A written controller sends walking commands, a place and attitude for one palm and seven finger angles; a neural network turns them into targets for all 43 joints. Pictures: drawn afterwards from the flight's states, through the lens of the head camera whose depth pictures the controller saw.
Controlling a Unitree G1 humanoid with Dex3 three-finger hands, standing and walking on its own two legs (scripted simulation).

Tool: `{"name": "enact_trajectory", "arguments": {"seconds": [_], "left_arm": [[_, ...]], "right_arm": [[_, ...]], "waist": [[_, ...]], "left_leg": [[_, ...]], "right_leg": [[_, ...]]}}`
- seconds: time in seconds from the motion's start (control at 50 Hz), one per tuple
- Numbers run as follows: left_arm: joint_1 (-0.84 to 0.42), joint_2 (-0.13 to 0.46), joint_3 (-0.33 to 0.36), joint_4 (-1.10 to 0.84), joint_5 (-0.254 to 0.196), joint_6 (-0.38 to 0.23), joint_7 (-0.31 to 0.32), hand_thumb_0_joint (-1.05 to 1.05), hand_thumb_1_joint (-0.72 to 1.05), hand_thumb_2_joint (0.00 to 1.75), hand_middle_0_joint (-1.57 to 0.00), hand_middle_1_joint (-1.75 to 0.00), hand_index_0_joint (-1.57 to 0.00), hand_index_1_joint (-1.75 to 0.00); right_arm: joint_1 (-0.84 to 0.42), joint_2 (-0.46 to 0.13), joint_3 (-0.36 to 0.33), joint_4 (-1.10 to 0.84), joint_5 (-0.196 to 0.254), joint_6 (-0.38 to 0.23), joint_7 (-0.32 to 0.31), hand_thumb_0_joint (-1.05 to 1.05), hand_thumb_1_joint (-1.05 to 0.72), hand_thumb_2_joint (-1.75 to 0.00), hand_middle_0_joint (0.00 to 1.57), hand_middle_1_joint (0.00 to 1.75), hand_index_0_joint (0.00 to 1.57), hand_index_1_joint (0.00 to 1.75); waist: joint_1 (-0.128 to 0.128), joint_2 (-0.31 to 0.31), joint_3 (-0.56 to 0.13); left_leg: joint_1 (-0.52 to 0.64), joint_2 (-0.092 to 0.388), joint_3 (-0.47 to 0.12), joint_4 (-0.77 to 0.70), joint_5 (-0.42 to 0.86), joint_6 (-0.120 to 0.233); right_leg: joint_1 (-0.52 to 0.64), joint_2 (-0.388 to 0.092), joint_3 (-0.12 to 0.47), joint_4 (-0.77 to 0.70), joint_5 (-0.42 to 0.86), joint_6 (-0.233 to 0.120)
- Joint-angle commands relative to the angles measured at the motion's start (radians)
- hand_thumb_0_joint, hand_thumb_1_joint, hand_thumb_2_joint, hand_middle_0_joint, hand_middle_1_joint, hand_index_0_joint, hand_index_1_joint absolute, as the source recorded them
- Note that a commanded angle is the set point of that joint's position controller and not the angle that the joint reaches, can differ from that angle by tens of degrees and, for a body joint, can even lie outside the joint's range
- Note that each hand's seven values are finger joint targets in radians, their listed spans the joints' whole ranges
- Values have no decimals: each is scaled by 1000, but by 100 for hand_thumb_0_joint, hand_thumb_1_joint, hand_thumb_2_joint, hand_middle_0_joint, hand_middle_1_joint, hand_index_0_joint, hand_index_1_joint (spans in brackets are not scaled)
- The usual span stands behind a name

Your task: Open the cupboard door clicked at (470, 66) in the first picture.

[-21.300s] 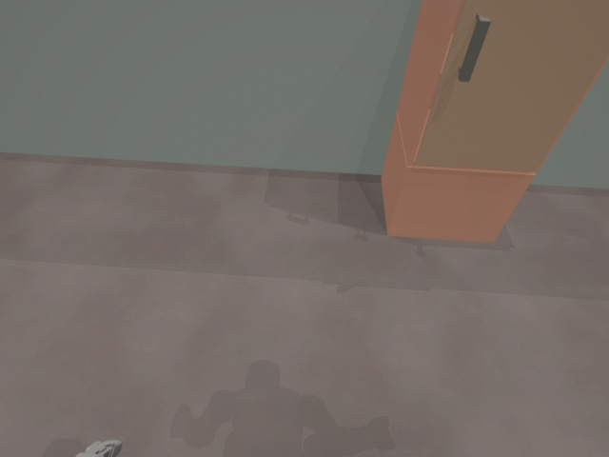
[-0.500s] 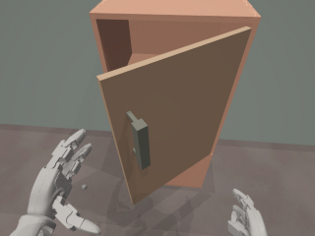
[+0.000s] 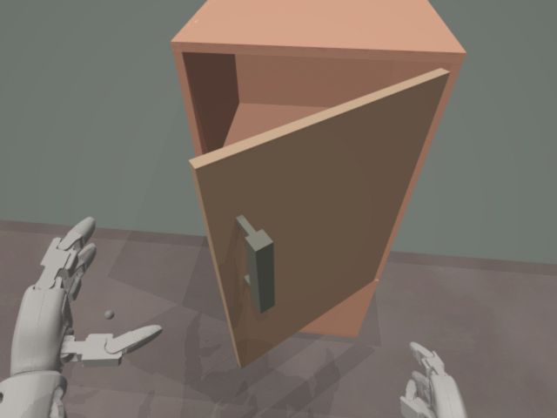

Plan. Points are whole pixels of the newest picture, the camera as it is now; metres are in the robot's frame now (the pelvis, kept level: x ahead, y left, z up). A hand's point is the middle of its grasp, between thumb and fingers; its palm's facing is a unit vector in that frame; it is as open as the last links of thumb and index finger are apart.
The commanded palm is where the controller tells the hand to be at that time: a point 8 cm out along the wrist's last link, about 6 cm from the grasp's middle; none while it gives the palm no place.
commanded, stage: draw the hand back to the body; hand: left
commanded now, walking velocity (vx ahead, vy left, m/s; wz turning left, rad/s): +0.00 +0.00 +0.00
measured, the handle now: (253, 264) +0.31 +0.08 +0.08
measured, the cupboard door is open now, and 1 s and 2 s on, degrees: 40 40 40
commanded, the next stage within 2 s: step back with the hand held close in 0.76 s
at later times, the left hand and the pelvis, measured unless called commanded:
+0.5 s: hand (86, 264) +0.23 +0.25 +0.17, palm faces +0.45 -0.80 -0.40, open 8.0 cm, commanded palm +0.17 +0.28 +0.18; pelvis +0.03 -0.02 +0.01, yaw -1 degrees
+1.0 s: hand (92, 259) +0.23 +0.24 +0.17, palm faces +0.42 -0.79 -0.45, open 7.4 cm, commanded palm +0.17 +0.28 +0.19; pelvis +0.02 -0.02 +0.01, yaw +0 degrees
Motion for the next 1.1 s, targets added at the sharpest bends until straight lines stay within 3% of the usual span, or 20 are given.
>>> {"name": "enact_trajectory", "arguments": {"seconds": [0.0,0.04,0.1,0.16,0.36,0.42,0.56,0.58,0.6,0.64,0.72,0.84,0.86,0.88,0.9,0.92,0.94,1.02,1.06,1.08], "left_arm": [[-65,150,126,-217,2,-76,30,0,27,63,-18,-30,-18,-30],[-69,156,142,-217,3,-75,30,0,34,66,-18,-30,-18,-30],[-80,172,173,-208,3,-76,34,0,44,70,-18,-30,-18,-30],[-86,180,195,-223,3,-78,33,0,55,75,-19,-30,-19,-30],[-144,233,288,-179,-12,-69,35,0,90,90,-20,-30,-20,-30],[-116,193,252,-137,-15,-63,24,0,90,90,-20,-30,-20,-30],[-133,232,280,-182,-10,-71,25,0,90,90,-20,-30,-20,-30],[-135,251,291,-178,-9,-70,27,0,90,90,-20,-30,-20,-30],[-132,234,283,-182,-11,-70,25,0,90,90,-20,-30,-20,-30],[-135,230,280,-189,-11,-71,24,0,90,90,-20,-30,-20,-30],[-125,223,277,-166,-13,-73,23,0,90,90,-20,-30,-20,-30],[-130,219,271,-157,-15,-77,19,0,90,90,-20,-30,-20,-30],[-176,241,283,-212,-14,-86,21,0,90,90,-20,-30,-20,-30],[-340,428,451,-250,1,-140,33,0,90,90,-20,-30,-20,-30],[-198,320,369,-157,-6,-141,15,0,90,90,-20,-30,-20,-30],[-90,269,330,-122,-3,-130,3,0,90,90,-20,-30,-20,-30],[-41,243,307,-128,-3,-123,-4,0,90,90,-20,-30,-20,-30],[23,267,331,-215,-4,-117,4,0,90,90,-20,-30,-20,-30],[15,288,348,-239,-5,-114,12,0,90,90,-20,-30,-20,-30],[18,313,370,-244,-3,-116,20,0,90,90,-20,-30,-20,-30]], "right_arm": [[-148,-110,-49,-158,-1,-57,-5,0,-90,-90,20,30,20,30],[-147,-111,-51,-151,-2,-51,0,0,-90,-90,20,30,20,30],[-150,-112,-58,-143,-3,-45,3,0,-90,-90,20,30,20,30],[-147,-112,-63,-138,-4,-37,9,0,-90,-90,20,30,20,30],[-157,-111,-76,-129,1,-2,11,0,-90,-90,20,30,20,30],[-159,-113,-80,-129,1,7,13,0,-90,-90,20,30,20,30],[-161,-110,-84,-131,-4,11,13,0,-90,-90,20,30,20,30],[-163,-112,-86,-127,-4,11,10,0,-90,-90,20,30,20,30],[-164,-109,-86,-130,-3,12,9,0,-90,-90,20,30,20,30],[-161,-107,-86,-130,-2,13,10,0,-90,-90,20,30,20,30],[-163,-107,-87,-127,-2,13,9,0,-90,-90,20,30,20,30],[-165,-109,-88,-127,-1,16,12,0,-90,-90,20,30,20,30],[-171,-108,-88,-134,1,12,11,0,-90,-90,20,30,20,30],[-126,-118,-76,-152,5,38,16,0,-90,-90,20,30,20,30],[-146,-118,-88,-119,0,56,20,0,-90,-90,20,30,20,30],[-146,-121,-97,-135,3,72,24,0,-90,-90,20,30,20,30],[-142,-124,-101,-151,5,88,29,0,-90,-90,20,30,20,30],[-139,-128,-108,-187,14,125,32,0,-90,-90,20,30,20,30],[-136,-126,-112,-198,18,134,32,0,-90,-90,20,30,20,30],[-142,-124,-114,-195,18,138,25,0,-90,-90,20,30,20,30]], "waist": [[3,7,-57],[6,37,-65],[8,9,-68],[10,51,-87],[14,12,-76],[11,-18,-65],[18,7,-109],[21,-18,-109],[18,-6,-110],[17,26,-108],[15,-11,-86],[14,-7,-73],[15,5,-90],[-33,31,28],[-39,-68,-10],[-39,-107,-40],[-42,-100,-71],[-38,15,-158],[-44,-21,-157],[-41,-4,-159]], "left_leg": [[207,-8,5,-145,74,21],[224,-10,11,-151,111,20],[238,-9,15,-161,141,21],[266,-11,27,-154,209,21],[286,-15,49,-150,261,27],[285,-15,56,-151,273,32],[302,-24,66,-136,313,37],[301,-23,67,-132,321,37],[302,-24,71,-131,326,37],[308,-25,74,-129,330,35],[303,-22,73,-133,318,36],[298,-21,69,-144,297,34],[311,-22,70,-142,290,35],[265,-7,54,-94,287,43],[247,-2,40,-53,335,46],[254,1,50,-34,390,47],[253,4,54,-28,431,47],[274,37,50,-53,562,42],[267,41,52,-50,540,34],[259,43,49,-52,539,35]], "right_leg": [[-108,36,-50,-152,161,-39],[-92,35,-49,-158,195,-39],[-70,35,-49,-166,229,-38],[-54,37,-47,-166,292,-39],[-43,36,-43,-184,380,-28],[-40,34,-42,-186,410,-21],[-14,28,-34,-184,483,-20],[-6,27,-34,-185,506,-20],[-7,26,-32,-179,519,-18],[-10,27,-33,-181,517,-18],[-20,30,-36,-185,510,-15],[-25,31,-34,-193,476,-14],[-28,32,-32,-198,462,-15],[-122,-17,5,-247,560,-10],[-98,-31,-2,-232,632,-7],[-80,-35,-3,-211,715,1],[-63,-38,-8,-188,755,8],[-51,-23,-13,-134,674,5],[-77,-18,-9,-139,643,4],[-70,-21,-9,-131,648,2]]}}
